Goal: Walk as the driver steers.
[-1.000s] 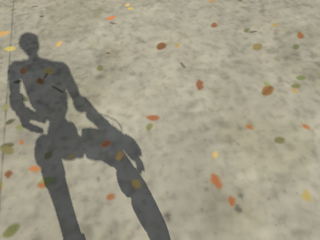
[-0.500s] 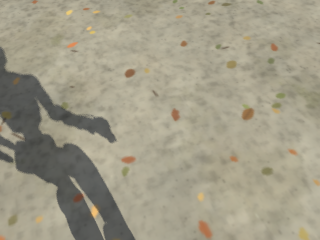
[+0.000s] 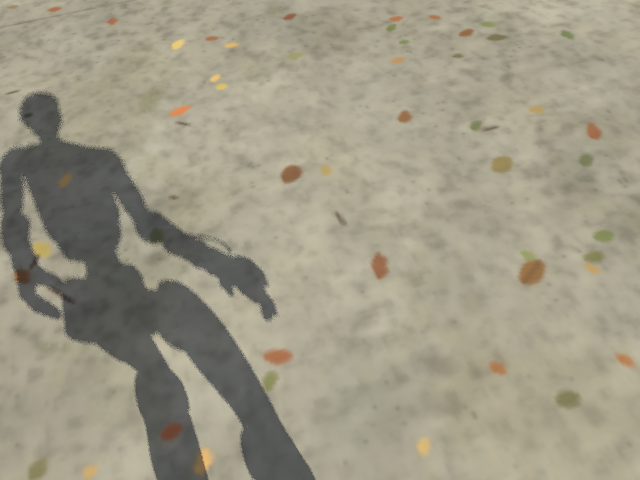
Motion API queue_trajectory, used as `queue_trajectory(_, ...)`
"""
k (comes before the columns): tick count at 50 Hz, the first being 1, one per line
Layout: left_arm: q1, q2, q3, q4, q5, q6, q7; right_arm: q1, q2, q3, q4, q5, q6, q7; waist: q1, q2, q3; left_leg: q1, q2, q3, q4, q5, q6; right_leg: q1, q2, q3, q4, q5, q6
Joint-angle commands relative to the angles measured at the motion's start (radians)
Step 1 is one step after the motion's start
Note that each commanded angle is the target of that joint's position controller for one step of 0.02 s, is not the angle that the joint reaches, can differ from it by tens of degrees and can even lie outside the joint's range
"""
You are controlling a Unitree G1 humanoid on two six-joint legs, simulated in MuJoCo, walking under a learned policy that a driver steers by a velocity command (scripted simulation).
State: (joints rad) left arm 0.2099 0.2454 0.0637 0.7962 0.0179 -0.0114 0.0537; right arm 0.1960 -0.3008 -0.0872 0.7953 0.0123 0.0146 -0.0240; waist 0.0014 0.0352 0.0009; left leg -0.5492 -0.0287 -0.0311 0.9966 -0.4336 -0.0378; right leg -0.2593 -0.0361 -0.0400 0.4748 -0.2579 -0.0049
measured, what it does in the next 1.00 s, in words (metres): steps on the spot, turning left: left foot, then right foot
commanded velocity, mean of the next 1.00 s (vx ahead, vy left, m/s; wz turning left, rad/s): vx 0.01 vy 0.00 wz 0.51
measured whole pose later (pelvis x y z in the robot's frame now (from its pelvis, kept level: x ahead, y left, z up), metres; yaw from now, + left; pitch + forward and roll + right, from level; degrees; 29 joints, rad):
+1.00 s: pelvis +0.05 +0.03 +0.00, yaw +32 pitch +1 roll +0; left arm 0.17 0.27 0.06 0.72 -0.01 0.01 0.02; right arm 0.17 -0.29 -0.07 0.62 0.01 0.06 0.00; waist 0.03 0.00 0.04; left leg -0.33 0.00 -0.02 0.67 -0.36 -0.06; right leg -0.27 -0.07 -0.05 0.49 -0.25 0.01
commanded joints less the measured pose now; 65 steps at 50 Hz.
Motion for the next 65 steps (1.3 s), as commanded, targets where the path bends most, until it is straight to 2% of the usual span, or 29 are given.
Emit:
queue_trajectory(1,-0.038,0.157,0.038,-0.059,-0.009,-0.013,0.012,-0.029,-0.044,-0.013,-0.085,0.005,0.004,0.002,0.007,-0.162,-0.027,-0.152,0.053,0.004,0.056,0.051,-0.04,0.164,-0.249,0.143,-0.156,0.459,-0.187)
queue_trajectory(5,-0.024,0.2,0.056,-0.05,-0.014,0.008,0.015,-0.103,-0.02,0.005,-0.15,0.01,0.011,0.033,0.041,-0.199,-0.062,-0.002,0.06,0.066,-0.181,0.097,-0.032,0.166,-0.252,0.055,-0.13,0.472,-0.186)
queue_trajectory(9,-0.039,0.23,0.068,-0.046,-0.039,0.009,-0.001,-0.075,-0.063,-0.012,-0.171,0.01,0.021,0.059,0.019,-0.204,-0.065,0.134,0.035,0.117,-0.38,0.159,0.028,0.161,-0.284,0.034,-0.053,0.458,-0.153)
queue_trajectory(11,0.003,0.198,0.061,-0.02,-0.043,0.002,-0.012,0.005,-0.099,-0.034,-0.151,0.002,0.022,0.049,-0.017,-0.128,-0.09,0.346,-0.001,0.104,-0.568,0.361,0.088,0.075,-0.228,-0.045,0.112,0.364,-0.066)
queue_trajectory(12,0.028,0.155,0.049,-0.029,-0.008,-0.004,-0.02,0.063,-0.206,-0.067,-0.157,0.0,0.021,0.029,-0.022,0.08,-0.141,0.56,0.168,-0.138,-0.586,0.722,0.159,-0.128,-0.142,-0.124,0.372,0.107,0.026)
queue_trajectory(13,-0.022,0.1,0.025,-0.095,0.025,-0.013,-0.022,0.075,-0.29,-0.073,-0.183,-0.027,0.014,0.024,-0.023,0.287,-0.181,0.663,0.421,-0.504,-0.58,1.005,0.393,-0.415,0.015,-0.069,0.641,-0.463,0.095)
queue_trajectory(14,-0.09,0.154,0.039,-0.101,-0.001,-0.014,-0.023,0.107,-0.227,-0.056,-0.179,-0.036,-0.005,0.035,-0.087,0.151,-0.245,0.63,0.429,-0.494,-0.612,0.919,0.448,-0.435,0.011,0.088,0.775,-0.464,0.091)
queue_trajectory(15,-0.106,0.17,0.044,-0.106,-0.025,-0.009,-0.022,0.052,-0.202,-0.047,-0.181,-0.03,-0.02,0.035,-0.061,0.118,-0.179,0.577,0.368,-0.393,-0.618,0.831,0.397,-0.455,-0.006,0.105,0.796,-0.382,0.074)
queue_trajectory(17,-0.087,0.182,0.053,-0.083,-0.011,0.003,-0.001,-0.052,-0.154,-0.033,-0.195,0.0,-0.019,0.02,-0.011,0.054,-0.109,0.459,0.273,-0.294,-0.631,0.666,0.295,-0.437,-0.03,0.118,0.701,-0.229,0.067)
queue_trajectory(20,-0.04,0.153,0.049,-0.08,-0.009,0.004,-0.002,-0.08,-0.157,-0.031,-0.212,-0.011,-0.007,0.006,0.024,0.076,-0.125,0.362,0.218,-0.251,-0.645,0.638,0.283,-0.324,0.011,0.101,0.605,-0.127,0.078)
queue_trajectory(24,-0.077,0.121,0.032,-0.099,-0.011,0.0,-0.01,-0.068,-0.174,-0.039,-0.219,-0.002,0.001,-0.007,0.002,0.096,-0.124,0.341,0.199,-0.291,-0.64,0.487,0.276,-0.257,0.038,0.114,0.386,-0.08,0.09)
queue_trajectory(29,-0.084,0.144,0.038,-0.121,-0.023,-0.015,-0.031,-0.072,-0.178,-0.04,-0.233,-0.001,0.014,0.001,-0.01,0.134,-0.102,0.315,0.188,-0.411,-0.617,0.407,0.262,-0.158,0.072,0.121,0.205,-0.093,0.072)
queue_trajectory(32,-0.012,0.151,0.049,-0.11,-0.023,-0.031,-0.044,-0.098,-0.159,-0.033,-0.248,0.014,0.026,-0.005,0.039,0.12,-0.105,0.281,0.129,-0.429,-0.539,0.389,0.196,0.017,0.06,0.109,-0.077,0.082,0.035)
queue_trajectory(33,0.022,0.211,0.065,-0.112,-0.008,-0.031,-0.039,-0.067,-0.118,-0.021,-0.253,0.008,0.025,-0.007,0.029,0.025,-0.132,0.187,0.073,-0.371,-0.424,0.218,0.139,0.14,-0.092,0.225,-0.121,0.14,-0.019)
queue_trajectory(34,-0.004,0.302,0.083,-0.112,0.014,-0.017,-0.032,-0.028,-0.079,-0.013,-0.278,0.009,0.018,-0.003,-0.036,-0.282,-0.094,-0.027,-0.101,-0.156,-0.228,-0.104,0.071,0.19,-0.294,0.468,-0.157,0.333,-0.166)
queue_trajectory(35,-0.016,0.245,0.071,-0.135,0.032,-0.02,-0.034,-0.026,-0.164,-0.039,-0.269,-0.006,0.006,-0.002,-0.005,-0.291,-0.099,-0.072,-0.065,-0.12,0.029,-0.223,0.025,0.145,-0.396,0.568,-0.174,0.387,-0.282)
queue_trajectory(36,-0.06,0.195,0.054,-0.156,0.025,-0.022,-0.029,-0.007,-0.208,-0.058,-0.247,0.002,0.008,0.002,-0.02,-0.208,-0.086,-0.069,-0.034,-0.13,0.152,-0.159,0.008,0.115,-0.357,0.478,-0.163,0.372,-0.272)
queue_trajectory(39,-0.126,0.148,0.036,-0.173,-0.009,-0.012,-0.014,0.019,-0.147,-0.05,-0.214,0.008,0.038,0.001,-0.027,-0.163,-0.034,-0.094,-0.009,-0.084,0.259,-0.003,-0.042,0.096,-0.225,0.253,-0.146,0.325,-0.19)
queue_trajectory(45,-0.061,0.199,0.05,-0.153,-0.009,0.012,-0.015,-0.071,-0.052,-0.003,-0.265,-0.003,0.03,0.014,0.034,-0.219,-0.084,0.06,0.025,0.004,-0.106,-0.031,-0.051,0.158,-0.219,0.158,-0.121,0.409,-0.22)
queue_trajectory(48,-0.055,0.216,0.052,-0.143,-0.027,0.015,-0.028,-0.047,-0.071,-0.006,-0.255,0.001,0.03,0.021,0.033,-0.24,-0.09,0.182,0.015,0.048,-0.299,0.016,-0.028,0.138,-0.235,0.168,-0.099,0.416,-0.222)
queue_trajectory(50,-0.07,0.199,0.041,-0.134,-0.044,0.017,-0.033,0.024,-0.061,-0.007,-0.22,-0.002,0.029,0.026,-0.011,-0.215,-0.081,0.334,-0.005,0.08,-0.57,0.221,0.014,0.084,-0.211,0.143,-0.048,0.379,-0.179)
queue_trajectory(51,-0.018,0.169,0.029,-0.11,-0.044,0.01,-0.036,0.032,-0.078,-0.008,-0.219,-0.007,0.028,0.023,-0.01,-0.176,-0.082,0.443,0.014,0.038,-0.665,0.328,0.042,0.022,-0.185,0.122,-0.02,0.298,-0.115)
queue_trajectory(52,0.015,0.113,0.009,-0.113,-0.007,0.001,-0.045,0.048,-0.139,-0.016,-0.232,-0.014,0.028,0.013,0.019,0.004,-0.135,0.584,0.182,-0.17,-0.66,0.573,0.085,-0.085,-0.109,0.046,0.124,0.073,-0.018)
queue_trajectory(53,0.005,0.07,-0.008,-0.138,0.015,-0.008,-0.046,-0.02,-0.165,-0.011,-0.245,-0.039,0.025,0.012,0.055,0.216,-0.106,0.487,0.338,-0.316,-0.641,0.653,0.23,-0.169,-0.033,0.001,0.157,-0.237,0.051)
queue_trajectory(54,-0.069,0.134,0.005,-0.144,0.005,-0.003,-0.036,-0.033,-0.102,0.002,-0.252,-0.049,0.009,0.02,-0.009,0.164,-0.09,0.415,0.329,-0.317,-0.662,0.541,0.295,-0.136,-0.044,0.046,0.228,-0.29,0.075)
queue_trajectory(55,-0.083,0.147,0.011,-0.143,-0.007,0.001,-0.035,-0.05,-0.074,0.015,-0.236,-0.053,-0.006,0.022,0.0,0.157,-0.067,0.409,0.292,-0.282,-0.668,0.493,0.277,-0.145,-0.044,0.059,0.249,-0.263,0.077)
queue_trajectory(61,-0.015,0.111,0.004,-0.085,-0.015,0.013,-0.038,-0.096,-0.055,0.026,-0.194,-0.029,-0.023,0.018,0.017,0.102,-0.073,0.401,0.224,-0.179,-0.612,0.676,0.234,-0.054,-0.037,0.063,0.196,-0.146,0.097)
queue_trajectory(63,-0.002,0.098,-0.003,-0.073,-0.012,0.01,-0.04,-0.107,-0.042,0.032,-0.18,-0.021,-0.017,0.02,0.035,0.081,-0.07,0.379,0.193,-0.158,-0.595,0.594,0.205,0.039,-0.027,0.048,0.016,0.043,0.087)
queue_trajectory(65,-0.009,0.145,-0.001,-0.081,0.003,0.01,-0.039,-0.056,-0.032,0.034,-0.154,-0.03,-0.021,0.024,0.01,0.014,-0.061,0.336,0.13,-0.137,-0.589,0.324,0.133,0.127,-0.07,0.101,-0.053,0.302,0.061)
